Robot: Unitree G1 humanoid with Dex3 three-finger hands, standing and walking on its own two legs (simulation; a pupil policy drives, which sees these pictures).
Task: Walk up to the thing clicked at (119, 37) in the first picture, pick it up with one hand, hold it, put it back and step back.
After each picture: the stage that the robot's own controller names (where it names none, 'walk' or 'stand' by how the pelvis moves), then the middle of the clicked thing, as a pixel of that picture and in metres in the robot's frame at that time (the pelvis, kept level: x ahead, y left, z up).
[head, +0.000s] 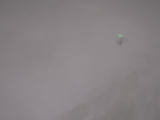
stand; (119, 39) +1.41 -0.47 -0.72
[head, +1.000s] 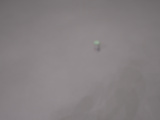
walk; (96, 46) +1.35 -0.07 -0.69
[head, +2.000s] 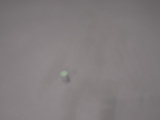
walk; (64, 76) +0.83 +0.22 -0.72
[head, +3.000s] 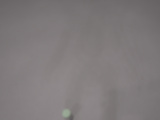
walk; (67, 115) +0.46 +0.19 -0.71
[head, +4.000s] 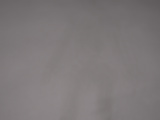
stand; out of the picture +0.33 +0.17 -0.71
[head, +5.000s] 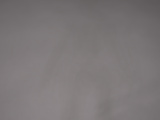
stand; out of the picture +0.31 +0.15 -0.72
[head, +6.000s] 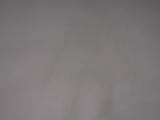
stand; out of the picture +0.32 +0.16 -0.73
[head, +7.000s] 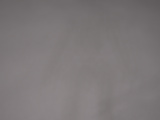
stand; out of the picture +0.30 +0.16 -0.73
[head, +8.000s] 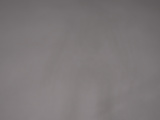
stand; out of the picture +0.30 +0.16 -0.73
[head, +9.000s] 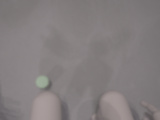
go down; (43, 83) +0.37 +0.18 -0.43
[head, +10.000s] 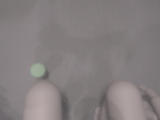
go down; (39, 72) +0.39 +0.19 -0.32
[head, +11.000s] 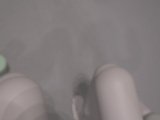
close in; out of the picture +0.38 +0.22 -0.23
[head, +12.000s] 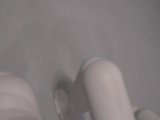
close; out of the picture +0.39 +0.24 -0.22
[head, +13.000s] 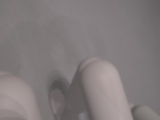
close; out of the picture +0.38 +0.24 -0.22
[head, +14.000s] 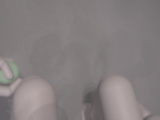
lift; (5, 76) +0.32 +0.25 -0.12
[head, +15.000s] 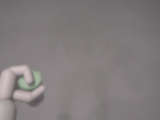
lift; (32, 89) +0.32 +0.17 +0.03
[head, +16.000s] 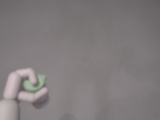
hold; (37, 92) +0.32 +0.17 +0.00
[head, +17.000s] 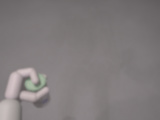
hold; (38, 91) +0.32 +0.17 +0.00
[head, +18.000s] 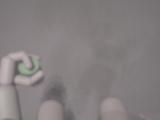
crouch; (32, 72) +0.38 +0.18 -0.08
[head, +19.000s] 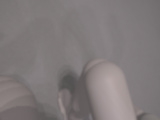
lower; out of the picture +0.40 +0.24 -0.23
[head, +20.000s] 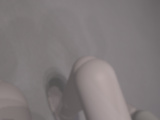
lower; out of the picture +0.42 +0.27 -0.22
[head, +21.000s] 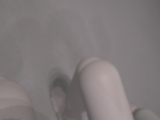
lower; out of the picture +0.41 +0.27 -0.22
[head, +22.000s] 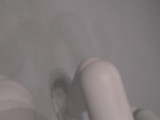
lower; out of the picture +0.40 +0.26 -0.22
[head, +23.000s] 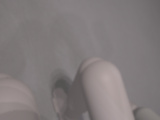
loosen; out of the picture +0.39 +0.26 -0.22
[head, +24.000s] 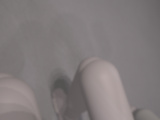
withdraw; out of the picture +0.38 +0.24 -0.23
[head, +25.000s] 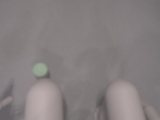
walk; (40, 72) +0.40 +0.19 -0.32
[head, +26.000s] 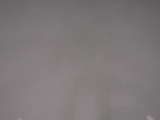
stand; out of the picture +0.32 +0.15 -0.66
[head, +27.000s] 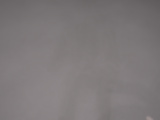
stand; out of the picture +0.33 +0.17 -0.67
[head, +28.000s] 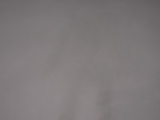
stand; out of the picture +0.33 +0.16 -0.69
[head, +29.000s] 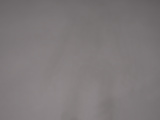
walk; out of the picture +0.35 +0.16 -0.72
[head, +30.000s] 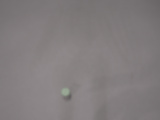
walk; (65, 94) +0.52 +0.12 -0.70
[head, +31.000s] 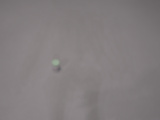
walk; (55, 65) +0.80 +0.19 -0.71
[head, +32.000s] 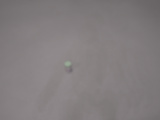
stand; (68, 67) +0.97 +0.17 -0.71
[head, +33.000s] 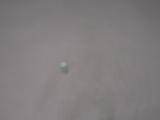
stand; (63, 67) +0.98 +0.20 -0.73
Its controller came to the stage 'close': yes
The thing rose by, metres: 0.72
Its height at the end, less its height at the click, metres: +0.00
